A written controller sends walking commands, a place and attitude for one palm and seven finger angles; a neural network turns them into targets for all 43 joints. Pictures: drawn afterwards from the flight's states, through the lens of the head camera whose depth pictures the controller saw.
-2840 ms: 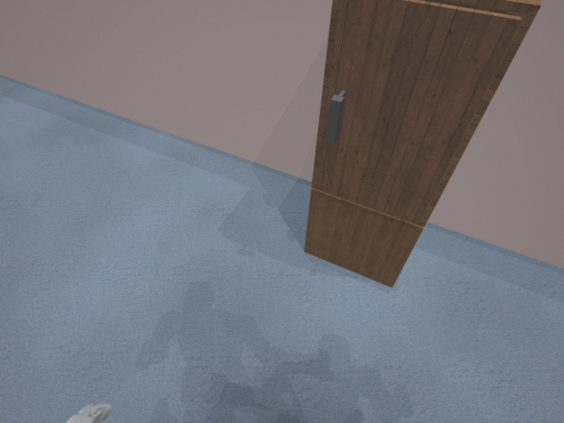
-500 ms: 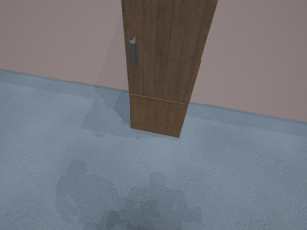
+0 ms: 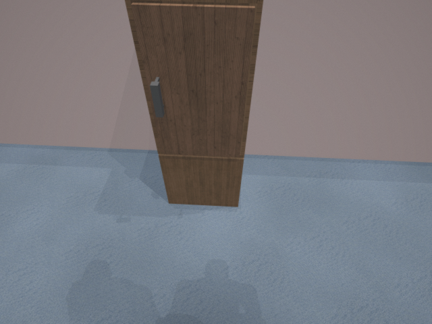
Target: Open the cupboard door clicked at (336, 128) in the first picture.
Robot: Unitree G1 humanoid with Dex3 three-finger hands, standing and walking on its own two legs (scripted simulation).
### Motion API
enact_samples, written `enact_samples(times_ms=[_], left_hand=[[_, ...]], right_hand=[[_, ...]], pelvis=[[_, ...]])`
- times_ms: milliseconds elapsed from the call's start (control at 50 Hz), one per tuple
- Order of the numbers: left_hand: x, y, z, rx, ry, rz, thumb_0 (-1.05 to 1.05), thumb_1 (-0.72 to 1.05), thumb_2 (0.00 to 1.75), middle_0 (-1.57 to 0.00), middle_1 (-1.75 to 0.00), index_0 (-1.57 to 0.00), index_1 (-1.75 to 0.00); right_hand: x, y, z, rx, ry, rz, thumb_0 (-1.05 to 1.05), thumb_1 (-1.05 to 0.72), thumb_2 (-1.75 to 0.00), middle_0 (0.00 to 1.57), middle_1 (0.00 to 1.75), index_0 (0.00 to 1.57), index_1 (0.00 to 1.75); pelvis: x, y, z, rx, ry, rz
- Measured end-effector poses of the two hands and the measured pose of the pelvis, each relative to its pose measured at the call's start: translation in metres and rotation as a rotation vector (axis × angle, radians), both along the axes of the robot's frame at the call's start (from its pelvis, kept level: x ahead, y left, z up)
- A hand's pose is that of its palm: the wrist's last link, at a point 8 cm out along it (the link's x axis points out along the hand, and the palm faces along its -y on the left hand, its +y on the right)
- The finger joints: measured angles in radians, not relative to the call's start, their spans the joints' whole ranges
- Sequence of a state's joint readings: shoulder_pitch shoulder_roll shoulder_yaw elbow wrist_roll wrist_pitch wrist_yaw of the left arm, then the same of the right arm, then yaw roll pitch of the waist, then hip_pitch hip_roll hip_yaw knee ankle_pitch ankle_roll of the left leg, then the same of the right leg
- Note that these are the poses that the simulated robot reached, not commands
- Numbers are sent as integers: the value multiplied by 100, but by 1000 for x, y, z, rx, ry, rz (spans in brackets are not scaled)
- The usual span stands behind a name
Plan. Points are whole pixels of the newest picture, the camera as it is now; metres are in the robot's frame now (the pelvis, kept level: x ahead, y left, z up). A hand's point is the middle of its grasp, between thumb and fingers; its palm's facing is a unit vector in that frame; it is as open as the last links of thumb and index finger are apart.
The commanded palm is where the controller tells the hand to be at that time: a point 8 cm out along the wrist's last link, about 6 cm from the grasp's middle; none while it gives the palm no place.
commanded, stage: take the last steps up to it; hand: left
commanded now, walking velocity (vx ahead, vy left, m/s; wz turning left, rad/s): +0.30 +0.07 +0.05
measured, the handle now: (158, 96) +0.83 +0.25 -0.03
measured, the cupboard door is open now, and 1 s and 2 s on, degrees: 0 0 0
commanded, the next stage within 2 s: come to a stop and stand still in 0.56 s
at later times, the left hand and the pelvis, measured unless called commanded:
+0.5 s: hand (104, 299) +0.21 +0.27 -0.16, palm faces +0.05 -0.98 -0.17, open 7.3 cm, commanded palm none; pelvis +0.16 +0.09 +0.01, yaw +0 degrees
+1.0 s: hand (122, 246) +0.34 +0.27 -0.18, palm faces +0.06 -0.98 -0.21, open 7.3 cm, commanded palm none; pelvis +0.27 +0.08 +0.00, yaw +1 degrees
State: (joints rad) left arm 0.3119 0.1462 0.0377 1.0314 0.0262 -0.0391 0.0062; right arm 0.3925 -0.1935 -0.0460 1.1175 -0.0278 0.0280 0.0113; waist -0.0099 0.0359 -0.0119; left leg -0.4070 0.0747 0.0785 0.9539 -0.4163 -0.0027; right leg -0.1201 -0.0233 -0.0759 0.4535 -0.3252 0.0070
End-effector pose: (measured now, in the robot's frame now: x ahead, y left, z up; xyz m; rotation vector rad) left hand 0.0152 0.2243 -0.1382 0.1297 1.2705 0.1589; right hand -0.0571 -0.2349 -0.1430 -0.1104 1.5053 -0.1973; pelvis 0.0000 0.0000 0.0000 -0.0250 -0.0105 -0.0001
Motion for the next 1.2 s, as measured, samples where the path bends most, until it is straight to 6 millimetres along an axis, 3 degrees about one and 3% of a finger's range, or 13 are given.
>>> enact_samples(times_ms=[60, 140, 200, 260, 300, 380, 500, 620, 720, 860, 1040, 1100, 1200], left_hand=[[-17, 5, -3, -14, 88, 19, 0, 92, 90, -20, -30, -20, -30], [-31, 17, -12, -44, 201, 47, 1, 92, 90, -20, -30, -20, -30], [-30, 34, -26, -68, 265, 73, 1, 91, 90, -20, -30, -20, -30], [-12, 56, -37, -73, 305, 73, 1, 91, 90, -20, -30, -20, -30], [14, 68, -34, -62, 283, 54, 1, 91, 90, -20, -30, -20, -30], [86, 87, -19, -39, 149, 22, 1, 91, 90, -20, -30, -20, -30], [187, 93, 2, -12, -24, -6, 1, 92, 90, -20, -30, -20, -30], [261, 80, 9, 3, -69, -60, 1, 92, 90, -19, -30, -20, -30], [309, 57, 0, 6, -88, -88, 1, 92, 90, -20, -30, -20, -30], [329, 57, 0, 29, -76, -26, -2, 95, 90, -20, -30, -20, -30], [312, 104, -13, 24, -2, 15, 0, 92, 90, -20, -30, -20, -30], [305, 125, -24, 13, 10, 27, 0, 91, 90, -20, -30, -20, -30], [289, 145, -18, 12, 46, 27, 0, 91, 90, -20, -30, -20, -30]], right_hand=[[31, 4, 6, -10, -42, 4, 1, -91, -90, 20, 30, 19, 30], [88, 18, 9, -25, -120, 33, 1, -91, -90, 20, 30, 19, 30], [136, 36, 6, -46, -186, 71, 1, -91, -90, 20, 30, 19, 30], [170, 55, 0, -72, -246, 85, 1, -91, -90, 20, 30, 19, 30], [182, 68, 2, -68, -257, 69, 1, -91, -90, 20, 30, 19, 30], [191, 90, 10, -48, -224, 45, 1, -93, -90, 20, 30, 20, 30], [198, 115, 8, 20, -148, 9, 1, -92, -90, 20, 30, 20, 30], [209, 126, -3, 77, -75, -46, 1, -91, -90, 20, 30, 20, 30], [226, 117, -19, 103, 2, -76, 1, -91, -90, 20, 30, 20, 30], [293, 90, -14, 41, -9, -23, 1, -91, -90, 20, 30, 19, 30], [398, 81, 7, -77, -233, 91, 1, -91, -90, 20, 30, 19, 29], [413, 92, 13, -110, -300, 119, 1, -91, -90, 20, 30, 19, 29], [414, 114, 31, -120, -334, 137, 0, -91, -90, 20, 30, 19, 30]], pelvis=[[16, 8, 2, 3, 2, 9], [41, 25, -2, -2, 4, 20], [65, 45, -13, -10, 2, 25], [84, 63, -23, -3, -3, 15], [95, 70, -18, 2, -5, 1], [120, 80, -3, 15, 0, 0], [159, 87, 7, 36, 5, -3], [202, 82, 4, 51, -2, -14], [242, 66, -9, 47, -1, -22], [268, 61, -5, 20, 10, 11], [267, 93, -6, 8, 9, 24], [266, 107, -13, 6, 0, 15], [263, 118, -1, -8, 5, 2]])
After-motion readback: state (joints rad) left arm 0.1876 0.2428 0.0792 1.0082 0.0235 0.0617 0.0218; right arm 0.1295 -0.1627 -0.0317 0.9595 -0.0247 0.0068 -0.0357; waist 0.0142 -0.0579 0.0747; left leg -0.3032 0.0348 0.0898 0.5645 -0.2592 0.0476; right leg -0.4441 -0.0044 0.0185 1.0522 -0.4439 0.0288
